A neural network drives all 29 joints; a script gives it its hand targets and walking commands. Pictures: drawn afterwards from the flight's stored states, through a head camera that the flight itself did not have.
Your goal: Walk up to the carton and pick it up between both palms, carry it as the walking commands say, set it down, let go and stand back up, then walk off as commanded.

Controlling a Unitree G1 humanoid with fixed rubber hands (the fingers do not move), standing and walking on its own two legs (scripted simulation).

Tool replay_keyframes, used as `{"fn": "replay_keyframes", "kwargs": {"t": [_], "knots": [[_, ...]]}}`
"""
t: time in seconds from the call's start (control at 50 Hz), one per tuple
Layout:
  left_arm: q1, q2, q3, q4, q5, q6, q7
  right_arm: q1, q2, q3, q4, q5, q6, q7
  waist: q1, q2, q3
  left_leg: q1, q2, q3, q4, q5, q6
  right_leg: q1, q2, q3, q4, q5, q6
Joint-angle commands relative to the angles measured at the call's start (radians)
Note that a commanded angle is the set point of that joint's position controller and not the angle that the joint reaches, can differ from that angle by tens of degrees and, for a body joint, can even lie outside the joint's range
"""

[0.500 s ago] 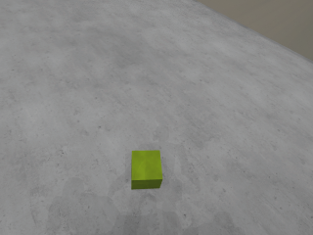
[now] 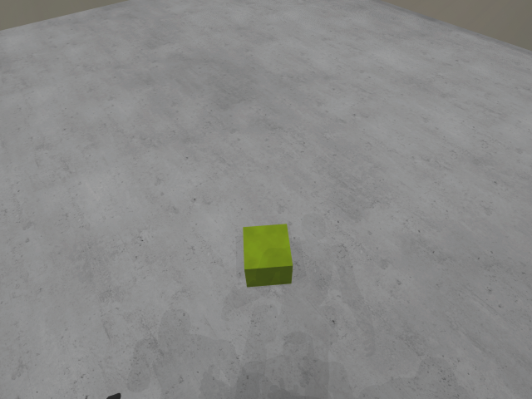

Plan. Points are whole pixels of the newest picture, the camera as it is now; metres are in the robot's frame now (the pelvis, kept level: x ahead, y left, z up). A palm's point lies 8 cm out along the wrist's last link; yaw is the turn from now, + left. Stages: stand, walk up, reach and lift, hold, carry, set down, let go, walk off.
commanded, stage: walk off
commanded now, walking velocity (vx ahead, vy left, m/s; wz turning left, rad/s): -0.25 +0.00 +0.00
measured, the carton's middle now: (267, 255) +0.78 +0.00 -0.70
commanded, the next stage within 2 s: stand in 0.98 s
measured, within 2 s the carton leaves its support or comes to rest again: neither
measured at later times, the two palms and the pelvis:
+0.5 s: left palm out of the picture -0.11 +0.31 -0.14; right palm out of the picture -0.06 -0.22 -0.11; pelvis -0.15 +0.04 +0.00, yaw -1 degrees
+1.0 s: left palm out of the picture -0.21 +0.27 -0.11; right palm out of the picture -0.28 -0.26 -0.14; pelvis -0.31 +0.01 +0.00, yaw +1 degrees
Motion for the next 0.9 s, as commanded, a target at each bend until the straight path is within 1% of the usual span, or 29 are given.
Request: {"fn": "replay_keyframes", "kwargs": {"t": [0.0,0.04,0.06,0.08,0.1,0.12,0.14,0.16,0.18,0.2,0.22,0.24,0.28,0.34,0.42,0.46,0.52,0.56,0.58,0.6,0.62,0.64,0.66,0.68,0.7,0.74,0.78,0.82,0.88], "knots": [[0.098,0.192,0.045,0.01,0.009,0.004,-0.004,0.009,-0.037,0.0,-0.052,0.011,-0.009,-0.004,0.058,-0.236,-0.076,-0.046,0.032,0.047,-0.219,-0.051,0.015,0.183,-0.244,0.255,-0.133,0.312,-0.156],[0.102,0.201,0.051,0.023,0.01,0.01,-0.009,0.056,-0.038,-0.001,-0.036,0.016,-0.014,-0.001,0.045,-0.236,-0.097,0.023,0.037,0.055,-0.338,-0.001,0.04,0.165,-0.252,0.276,-0.136,0.362,-0.151],[0.095,0.207,0.055,0.027,0.007,0.013,-0.01,0.09,-0.035,-0.001,-0.025,0.017,-0.018,0.001,0.028,-0.221,-0.105,0.071,0.037,0.064,-0.421,0.056,0.054,0.143,-0.249,0.27,-0.131,0.359,-0.137],[0.083,0.211,0.059,0.029,0.002,0.017,-0.011,0.128,-0.029,0.001,-0.01,0.018,-0.024,0.003,0.007,-0.194,-0.112,0.138,0.034,0.082,-0.547,0.155,0.068,0.106,-0.235,0.248,-0.118,0.325,-0.112],[0.094,0.203,0.061,0.032,-0.004,0.02,-0.014,0.146,-0.037,0.002,-0.005,0.014,-0.033,0.004,0.0,-0.146,-0.108,0.215,0.05,0.075,-0.687,0.271,0.074,0.041,-0.205,0.216,-0.101,0.24,-0.064],[0.131,0.166,0.059,0.033,-0.008,0.019,-0.022,0.133,-0.092,-0.008,-0.02,-0.004,-0.045,0.004,0.014,0.017,-0.097,0.29,0.175,-0.076,-0.786,0.242,0.083,-0.086,-0.121,0.131,0.022,0.041,0.001],[0.075,0.081,0.04,-0.02,-0.004,0.014,-0.015,0.054,-0.225,-0.028,-0.07,-0.008,-0.046,0.007,-0.004,0.307,-0.056,0.192,0.462,-0.323,-0.804,0.434,0.201,-0.28,0.047,-0.027,0.247,-0.34,0.059],[-0.032,0.111,0.048,-0.029,0.011,0.03,-0.006,0.065,-0.198,-0.022,-0.067,-0.026,-0.045,0.009,-0.069,0.228,-0.025,-0.026,0.5,-0.287,-0.771,0.555,0.284,-0.187,0.068,0.124,0.536,-0.458,0.05],[-0.001,0.106,0.052,-0.017,0.001,0.04,-0.015,-0.022,-0.153,-0.006,-0.087,-0.028,-0.046,0.004,-0.007,0.137,-0.002,-0.086,0.406,-0.178,-0.753,0.558,0.266,-0.156,0.103,0.201,0.685,-0.395,0.032],[0.067,0.112,0.058,0.01,-0.008,0.04,-0.024,-0.126,-0.137,0.003,-0.114,-0.026,-0.042,0.001,0.058,0.113,0.015,-0.106,0.326,-0.089,-0.732,0.535,0.217,-0.161,0.12,0.199,0.774,-0.32,0.027],[0.124,0.128,0.066,0.033,-0.003,0.038,-0.026,-0.173,-0.127,0.006,-0.137,-0.024,-0.042,-0.002,0.079,0.133,0.001,-0.063,0.287,-0.061,-0.715,0.532,0.192,-0.18,0.122,0.182,0.833,-0.27,0.036],[0.161,0.135,0.07,0.051,0.009,0.035,-0.026,-0.174,-0.114,0.007,-0.146,-0.014,-0.044,-0.003,0.073,0.142,-0.015,-0.011,0.27,-0.047,-0.697,0.569,0.196,-0.201,0.129,0.166,0.878,-0.248,0.056],[0.141,0.135,0.073,0.041,0.013,0.031,-0.021,-0.118,-0.099,0.011,-0.139,-0.003,-0.047,-0.004,0.028,0.132,-0.033,0.092,0.277,-0.056,-0.678,0.591,0.226,-0.251,0.132,0.152,0.898,-0.238,0.092],[0.1,0.12,0.071,0.016,0.002,0.034,-0.012,-0.035,-0.104,0.012,-0.11,0.003,-0.055,-0.014,-0.023,0.145,-0.04,0.24,0.295,-0.111,-0.667,0.589,0.253,-0.297,0.115,0.141,0.739,-0.257,0.127],[0.123,0.095,0.062,0.008,-0.013,0.044,-0.007,-0.023,-0.123,0.009,-0.093,-0.007,-0.055,-0.012,-0.032,0.18,-0.072,0.265,0.312,-0.168,-0.679,0.538,0.264,-0.197,0.08,0.086,0.496,-0.339,0.123],[0.132,0.088,0.057,0.005,-0.02,0.044,-0.007,-0.028,-0.135,0.006,-0.086,-0.017,-0.051,-0.006,-0.03,0.187,-0.084,0.237,0.322,-0.181,-0.686,0.556,0.274,-0.126,0.061,0.054,0.384,-0.371,0.108],[0.181,0.084,0.053,0.021,-0.028,0.038,-0.011,-0.034,-0.149,-0.004,-0.07,-0.022,-0.041,0.003,-0.012,0.196,-0.113,0.193,0.326,-0.199,-0.702,0.589,0.266,-0.02,0.049,0.037,0.22,-0.316,0.074],[0.244,0.08,0.052,0.046,-0.028,0.029,-0.016,-0.051,-0.158,-0.011,-0.067,-0.017,-0.033,0.005,0.019,0.161,-0.124,0.137,0.315,-0.186,-0.699,0.545,0.237,0.073,0.045,0.01,0.056,-0.205,0.046],[0.277,0.081,0.052,0.059,-0.024,0.023,-0.017,-0.052,-0.156,-0.013,-0.068,-0.01,-0.029,0.006,0.031,0.132,-0.121,0.08,0.294,-0.163,-0.688,0.471,0.202,0.14,0.044,-0.007,-0.073,-0.105,0.033],[0.267,0.106,0.053,0.051,-0.01,0.014,-0.015,-0.023,-0.132,-0.01,-0.066,-0.004,-0.028,0.011,0.02,0.046,-0.1,-0.012,0.239,-0.116,-0.633,0.325,0.143,0.194,-0.007,0.063,-0.181,-0.052,0.025],[0.238,0.176,0.061,0.018,0.004,0.007,-0.016,0.014,-0.076,-0.001,-0.076,-0.007,-0.032,0.017,0.007,-0.211,-0.114,-0.17,0.127,0.022,-0.395,0.093,0.087,0.254,-0.25,0.326,-0.28,-0.169,-0.009],[0.141,0.274,0.077,-0.033,0.011,0.009,-0.016,-0.123,-0.056,0.0,-0.117,-0.017,-0.024,-0.001,0.083,-0.364,0.0,-0.213,-0.01,0.056,-0.101,-0.135,0.065,-0.1,-0.443,0.422,-0.307,-0.028,-0.152],[0.11,0.218,0.059,-0.034,0.025,0.009,-0.013,-0.152,-0.078,-0.01,-0.113,-0.023,-0.014,0.001,0.064,-0.195,0.034,-0.129,-0.011,-0.103,0.093,-0.096,0.082,-0.206,-0.369,0.329,-0.278,0.022,-0.159],[0.005,0.177,0.041,-0.049,0.023,0.007,-0.007,-0.087,-0.063,-0.013,-0.093,-0.007,-0.01,0.012,-0.018,-0.154,0.053,-0.124,-0.046,-0.129,0.2,-0.01,0.092,-0.232,-0.273,0.219,-0.247,0.073,-0.111],[-0.055,0.161,0.035,-0.071,0.02,0.008,-0.006,-0.006,-0.069,-0.016,-0.065,-0.004,-0.013,0.017,-0.061,-0.157,0.033,-0.128,-0.052,-0.11,0.263,0.046,0.088,-0.196,-0.213,0.151,-0.216,0.117,-0.072],[-0.041,0.142,0.034,-0.083,0.004,0.002,-0.005,0.06,-0.087,-0.027,-0.028,-0.023,-0.018,0.016,-0.042,-0.163,-0.023,-0.168,-0.059,-0.069,0.36,0.087,0.051,-0.059,-0.188,0.121,-0.165,0.228,-0.088],[0.025,0.135,0.03,-0.068,-0.005,-0.003,-0.002,0.021,-0.086,-0.029,-0.046,-0.021,-0.02,0.011,0.005,-0.162,-0.031,-0.227,-0.05,-0.059,0.351,0.082,0.018,0.051,-0.206,0.14,-0.141,0.271,-0.123],[0.087,0.145,0.031,-0.047,-0.007,-0.01,0.005,-0.016,-0.071,-0.021,-0.065,-0.013,-0.017,0.007,0.041,-0.17,-0.032,-0.258,-0.034,-0.052,0.231,0.064,-0.002,0.153,-0.219,0.179,-0.128,0.276,-0.144],[0.119,0.159,0.032,-0.031,-0.003,-0.012,0.007,-0.007,-0.052,-0.01,-0.069,0.0,-0.008,0.003,0.058,-0.203,-0.064,-0.187,-0.005,-0.006,0.024,-0.004,-0.008,0.212,-0.237,0.232,-0.136,0.238,-0.149]]}}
